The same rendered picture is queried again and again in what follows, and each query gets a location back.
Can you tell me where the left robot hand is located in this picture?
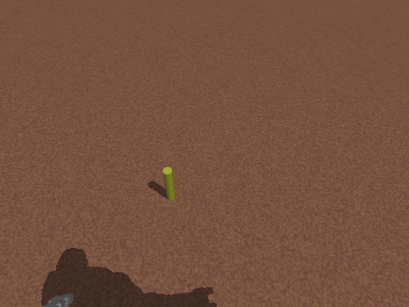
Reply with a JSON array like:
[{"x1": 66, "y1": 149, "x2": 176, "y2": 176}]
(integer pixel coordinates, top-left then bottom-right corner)
[{"x1": 42, "y1": 294, "x2": 74, "y2": 307}]

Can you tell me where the can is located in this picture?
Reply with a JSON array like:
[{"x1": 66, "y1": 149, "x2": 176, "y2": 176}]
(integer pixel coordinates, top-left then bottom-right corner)
[{"x1": 163, "y1": 167, "x2": 175, "y2": 200}]

